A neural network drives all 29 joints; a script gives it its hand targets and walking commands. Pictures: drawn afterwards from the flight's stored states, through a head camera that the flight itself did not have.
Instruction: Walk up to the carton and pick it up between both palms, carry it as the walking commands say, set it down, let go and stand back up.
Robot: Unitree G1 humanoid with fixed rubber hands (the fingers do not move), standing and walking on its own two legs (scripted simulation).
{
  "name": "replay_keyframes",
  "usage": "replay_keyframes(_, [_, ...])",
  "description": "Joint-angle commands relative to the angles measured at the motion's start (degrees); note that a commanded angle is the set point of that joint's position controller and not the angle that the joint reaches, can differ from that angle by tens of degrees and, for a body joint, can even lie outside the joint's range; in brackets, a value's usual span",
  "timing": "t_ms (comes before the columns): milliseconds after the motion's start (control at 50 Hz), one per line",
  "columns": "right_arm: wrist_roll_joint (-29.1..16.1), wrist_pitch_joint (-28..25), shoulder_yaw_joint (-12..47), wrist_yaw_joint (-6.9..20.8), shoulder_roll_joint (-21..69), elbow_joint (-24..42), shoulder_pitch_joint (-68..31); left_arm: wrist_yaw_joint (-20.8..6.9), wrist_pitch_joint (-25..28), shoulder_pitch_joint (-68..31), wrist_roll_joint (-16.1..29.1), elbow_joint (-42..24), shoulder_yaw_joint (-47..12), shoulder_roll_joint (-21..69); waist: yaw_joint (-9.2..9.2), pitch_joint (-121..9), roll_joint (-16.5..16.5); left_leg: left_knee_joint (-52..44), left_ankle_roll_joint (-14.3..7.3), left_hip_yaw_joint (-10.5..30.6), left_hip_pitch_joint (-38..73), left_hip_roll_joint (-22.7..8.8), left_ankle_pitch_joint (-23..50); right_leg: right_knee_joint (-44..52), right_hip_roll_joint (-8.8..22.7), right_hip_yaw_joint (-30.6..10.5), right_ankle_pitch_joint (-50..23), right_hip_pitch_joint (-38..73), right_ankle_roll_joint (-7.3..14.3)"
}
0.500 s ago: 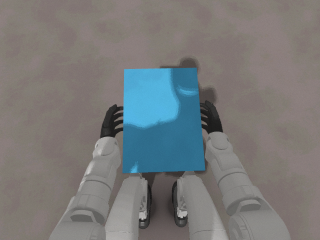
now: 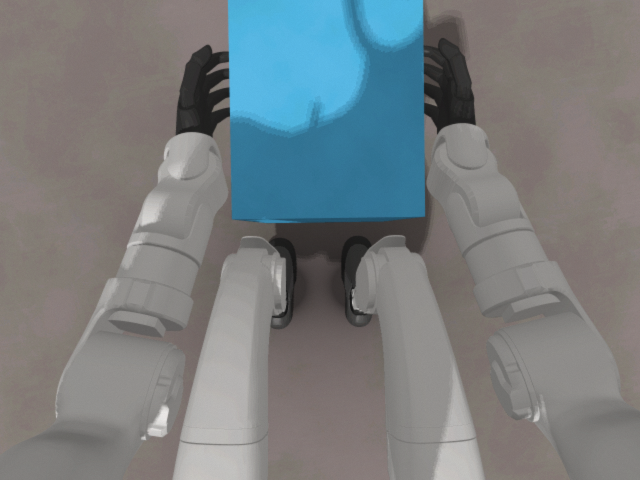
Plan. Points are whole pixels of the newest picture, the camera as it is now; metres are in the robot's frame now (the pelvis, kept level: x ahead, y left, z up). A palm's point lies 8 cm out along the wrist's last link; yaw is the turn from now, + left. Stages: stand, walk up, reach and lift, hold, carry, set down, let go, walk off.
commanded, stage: set down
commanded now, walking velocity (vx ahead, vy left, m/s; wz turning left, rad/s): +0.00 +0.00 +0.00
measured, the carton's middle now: (324, 121) +0.47 +0.00 -0.22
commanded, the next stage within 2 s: none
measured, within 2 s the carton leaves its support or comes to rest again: neither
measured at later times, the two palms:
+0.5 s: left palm (214, 100) +0.50 +0.14 -0.24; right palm (427, 84) +0.52 -0.13 -0.23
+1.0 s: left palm (227, 88) +0.53 +0.14 -0.31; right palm (414, 73) +0.55 -0.13 -0.30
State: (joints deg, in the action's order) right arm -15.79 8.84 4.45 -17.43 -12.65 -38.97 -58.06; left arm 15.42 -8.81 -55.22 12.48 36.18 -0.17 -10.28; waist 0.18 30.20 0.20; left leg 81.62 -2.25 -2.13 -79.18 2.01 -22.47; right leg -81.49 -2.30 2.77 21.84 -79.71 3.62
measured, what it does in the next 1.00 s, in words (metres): lowers itself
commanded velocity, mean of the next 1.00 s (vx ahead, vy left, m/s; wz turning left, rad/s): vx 0.00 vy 0.00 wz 0.00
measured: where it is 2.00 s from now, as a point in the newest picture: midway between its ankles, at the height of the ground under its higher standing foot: (317, 298)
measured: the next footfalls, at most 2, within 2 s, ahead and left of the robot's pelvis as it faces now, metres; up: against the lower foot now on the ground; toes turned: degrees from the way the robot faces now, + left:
none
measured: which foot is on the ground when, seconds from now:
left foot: down 0.00-1.00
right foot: down 0.00-1.00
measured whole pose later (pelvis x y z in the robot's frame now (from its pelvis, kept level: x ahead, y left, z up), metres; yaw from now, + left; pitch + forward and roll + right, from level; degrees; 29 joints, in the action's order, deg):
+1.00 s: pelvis +0.00 +0.01 -0.17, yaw -1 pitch +25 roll +2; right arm -9.6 12.9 -3.0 -12.0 -15.2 -60.1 -86.0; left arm 12.7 -13.6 -78.0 7.3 50.9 9.9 -11.6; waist 0.6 30.2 0.3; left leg 115.8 -3.2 -5.0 -109.2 1.4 -31.4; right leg -115.8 -2.6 2.6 29.7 -110.8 3.4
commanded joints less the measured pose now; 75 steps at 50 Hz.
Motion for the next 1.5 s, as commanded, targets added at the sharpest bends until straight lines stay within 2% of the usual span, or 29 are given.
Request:
replay_keyframes(0, [-1.15,-2.71,10.53,2.26,22.30,17.40,-31.34,-2.15,2.97,-38.76,1.74,-20.81,-10.94,15.84,0.91,-115.27,0.25,-5.71,-0.17,7.07,33.52,4.33,9.62,6.60,-3.12,-10.54,-7.35,42.46,-2.45])
replay_keyframes(20, [-1.53,-3.12,10.38,2.35,23.75,16.76,-33.68,-3.05,2.61,-36.63,0.69,-13.79,-10.02,16.09,2.34,-110.11,-0.04,-4.54,0.02,6.64,28.42,4.05,7.31,7.58,-2.57,-12.49,-3.62,41.34,-2.42])
replay_keyframes(100, [1.76,-2.83,8.28,3.89,29.05,10.66,-36.18,-5.08,2.99,-43.59,0.73,-11.87,-11.32,23.17,-1.13,-112.41,0.13,-1.12,0.04,6.95,25.35,5.07,8.87,3.17,-3.56,-10.82,-6.44,36.73,-1.90])
replay_keyframes(140, [2.19,-3.26,8.74,4.48,31.21,8.70,-39.74,-6.44,2.90,-42.77,-1.12,-4.74,-8.34,25.17,2.19,-110.25,-0.40,0.32,-0.03,6.10,23.21,5.15,7.79,2.92,-3.77,-12.14,-3.04,34.67,-2.34])
replay_keyframes(200, [5.50,-3.39,5.50,6.34,36.56,3.16,-42.65,-7.36,3.55,-47.42,-3.95,-3.57,-7.57,28.66,1.28,-106.55,-1.47,2.16,-0.39,6.23,18.56,5.74,7.86,-1.63,-4.81,-9.19,-5.82,26.45,-2.49])
replay_keyframes(220, [4.43,-3.34,5.86,7.00,38.42,6.92,-45.02,-7.76,3.74,-51.52,-2.34,-8.30,-10.42,30.84,-0.90,-111.90,-0.21,4.24,-0.35,6.38,21.17,6.08,9.32,-2.39,-4.99,-10.14,-6.74,28.19,-2.28])
replay_keyframes(240, [2.81,-3.11,9.23,6.80,39.83,9.11,-48.31,-7.76,3.87,-50.79,-3.40,-8.48,-7.93,30.45,3.40,-116.70,-2.24,6.58,-0.13,5.71,20.67,5.77,11.43,-3.70,-4.82,-11.55,-6.87,31.05,-2.83])
replay_keyframes(300, [3.06,-2.61,10.08,6.64,39.60,12.35,-51.97,-7.98,2.93,-51.48,-3.05,-8.26,-8.41,31.69,3.58,-122.88,-2.59,8.08,-0.28,4.96,22.57,6.32,13.68,-6.77,-5.35,-9.47,-11.12,32.24,-3.24])
replay_keyframes(360, [3.61,-1.60,9.30,6.47,40.74,7.98,-50.32,-7.51,2.36,-54.19,-1.84,-10.82,-11.28,33.16,0.86,-126.87,-1.31,10.36,0.25,4.65,23.76,6.59,13.71,-9.55,-5.97,-7.38,-12.48,32.14,-2.67])
replay_keyframes(400, [1.24,-0.91,10.75,5.87,44.40,10.64,-51.15,-7.16,1.92,-54.52,-2.35,-12.62,-10.66,32.62,2.64,-127.20,-2.45,11.87,-0.69,4.39,23.22,6.30,14.59,-9.18,-6.00,-9.27,-13.48,34.22,-3.01])
replay_keyframes(500, [1.40,-0.89,10.04,6.13,39.61,14.41,-54.66,-6.09,1.26,-61.13,0.33,-18.76,-14.73,31.87,0.80,-127.62,1.13,13.05,0.12,4.42,26.47,6.83,18.31,-13.77,-6.71,-7.27,-17.72,30.52,-2.30])
replay_keyframes(540, [1.18,-0.60,10.29,6.46,37.90,12.84,-54.22,-6.22,1.00,-60.02,0.39,-16.66,-13.43,29.78,1.49,-125.70,0.08,14.36,0.40,4.84,25.37,6.74,18.30,-14.88,-5.99,-7.01,-16.96,27.27,-2.59])
replay_keyframes(560, [1.17,-0.80,9.28,6.49,38.69,11.13,-55.83,-6.26,1.37,-63.02,0.83,-16.50,-14.99,30.97,-0.47,-122.79,1.72,13.78,0.16,4.89,22.64,6.62,16.01,-15.13,-6.03,-6.50,-16.38,26.50,-2.20])
replay_keyframes(640, [1.55,-1.12,8.14,8.44,38.61,5.84,-58.18,-7.02,1.19,-62.68,-0.24,-11.28,-12.62,34.82,1.89,-117.83,3.36,15.35,0.98,5.62,21.09,6.40,14.32,-17.66,-6.12,-6.35,-12.63,18.90,-1.22])
replay_keyframes(720, [3.28,-1.84,6.04,10.36,42.69,0.36,-61.73,-9.25,1.37,-62.38,-1.46,-0.54,-8.92,38.83,0.15,-109.25,-0.21,19.31,0.34,4.44,11.23,6.38,11.87,-18.61,-5.88,-7.25,-11.62,16.48,-1.92])
replay_keyframes(780, [4.86,-0.84,4.59,11.18,48.43,-2.29,-59.99,-10.57,2.21,-72.03,0.04,-7.27,-10.75,39.43,-1.15,-115.17,-3.03,21.37,0.49,5.22,11.89,6.64,13.63,-20.64,-6.46,-6.22,-13.01,16.57,-2.05])
replay_keyframes(840, [3.23,-0.12,5.98,12.53,51.01,-0.73,-66.15,-11.72,0.53,-68.89,-2.24,-0.92,-7.59,41.44,4.07,-115.65,-2.80,22.90,0.07,3.75,9.94,6.31,12.07,-22.11,-6.43,-6.76,-11.58,17.16,-2.20])
replay_keyframes(880, [4.84,-0.37,3.97,12.97,49.30,-3.12,-65.54,-12.34,0.12,-72.48,-1.49,-2.21,-9.48,43.35,1.04,-114.93,-1.08,23.80,1.04,3.70,7.95,6.63,11.68,-23.83,-6.60,-6.34,-12.49,17.00,-1.45])
replay_keyframes(900, [2.00,0.23,6.85,13.12,51.60,-1.04,-68.82,-12.32,0.38,-74.35,-1.05,-5.99,-9.70,42.37,3.61,-120.27,-1.55,24.60,0.58,3.17,11.12,6.43,13.43,-24.82,-6.33,-6.45,-13.36,18.49,-2.37])
replay_keyframes(920, [2.53,0.70,6.20,13.46,52.04,-4.23,-66.44,-12.54,0.20,-76.12,-0.20,-6.07,-10.60,42.62,1.81,-118.49,-1.28,25.05,0.75,2.99,9.83,6.53,12.03,-24.62,-6.28,-5.99,-12.36,16.53,-1.67])
replay_keyframes(940, [1.25,0.76,7.85,13.38,52.29,-1.67,-67.35,-12.77,0.01,-76.89,-0.32,-6.85,-11.04,41.58,3.80,-120.68,-1.03,26.16,0.83,2.31,10.33,6.29,14.15,-25.15,-6.28,-6.89,-14.76,18.51,-2.02])
replay_keyframes(1080, [1.71,1.23,5.37,14.10,51.23,-3.35,-71.65,-13.62,-0.87,-81.62,2.01,-8.23,-12.04,42.91,-0.32,-116.60,-0.18,28.71,0.88,2.77,8.12,6.13,13.37,-28.15,-6.33,-5.69,-14.32,14.69,-1.72])
replay_keyframes(1140, [0.29,0.46,5.94,14.57,50.35,-1.81,-73.84,-13.29,-0.64,-80.92,1.49,-7.26,-11.15,41.38,2.19,-118.27,0.36,30.00,1.09,3.19,11.54,6.02,17.39,-30.88,-6.11,-5.04,-16.13,12.51,-1.83])
replay_keyframes(1240, [1.23,0.37,5.12,15.99,52.93,-7.86,-71.96,-14.67,0.11,-81.42,0.75,-2.94,-8.22,41.40,2.63,-107.53,-2.93,31.76,0.28,2.41,0.32,6.18,12.34,-32.00,-5.75,-6.29,-15.34,11.78,-2.02])
replay_keyframes(1260, [1.68,-0.14,4.84,16.49,52.60,-6.86,-72.36,-15.22,-0.48,-81.98,1.74,-2.55,-9.89,43.22,0.90,-107.82,-2.48,32.02,0.38,3.75,2.58,5.99,13.73,-33.18,-5.77,-4.97,-15.19,8.81,-1.65])
replay_keyframes(1340, [-0.85,-0.16,7.49,17.15,55.47,-5.45,-72.92,-15.59,0.52,-81.24,1.36,-4.27,-9.50,42.67,4.04,-111.07,-2.73,34.62,0.43,2.35,-0.11,5.91,16.74,-35.26,-6.07,-6.51,-20.09,12.83,-1.70])
replay_keyframes(1360, [0.14,-0.17,5.33,17.47,54.12,-8.21,-71.80,-16.10,0.14,-81.87,2.24,-2.05,-9.90,43.20,1.75,-105.83,-2.28,34.66,0.43,2.73,-1.72,6.03,15.22,-35.07,-6.09,-6.03,-18.49,9.49,-1.51])
replay_keyframes(1380, [0.57,-0.36,6.55,17.53,53.67,-7.06,-72.76,-16.62,0.14,-79.88,1.72,-1.49,-9.06,43.60,2.78,-104.60,-3.98,35.13,0.43,2.44,-3.41,5.83,15.21,-35.41,-5.95,-6.00,-18.87,10.06,-1.73])
replay_keyframes(1480, [-0.05,-0.23,7.21,18.91,55.71,-6.22,-72.94,-18.03,0.12,-80.89,1.22,-2.79,-9.70,46.17,3.50,-106.03,-1.36,36.63,0.79,1.90,-4.01,5.95,16.93,-38.37,-6.22,-5.94,-20.92,10.43,-1.38])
